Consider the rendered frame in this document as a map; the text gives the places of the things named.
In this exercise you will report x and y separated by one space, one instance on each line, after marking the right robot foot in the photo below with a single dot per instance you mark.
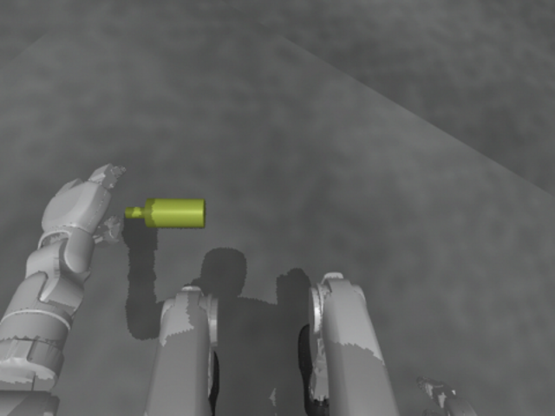
313 407

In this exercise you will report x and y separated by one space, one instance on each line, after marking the left robot arm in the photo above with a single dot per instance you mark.
37 322

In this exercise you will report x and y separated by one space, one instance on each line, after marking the left robot hand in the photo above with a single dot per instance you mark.
83 205

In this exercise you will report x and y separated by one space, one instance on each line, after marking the right robot hand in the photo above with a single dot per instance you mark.
444 396

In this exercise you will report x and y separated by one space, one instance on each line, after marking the bottle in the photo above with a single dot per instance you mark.
171 212

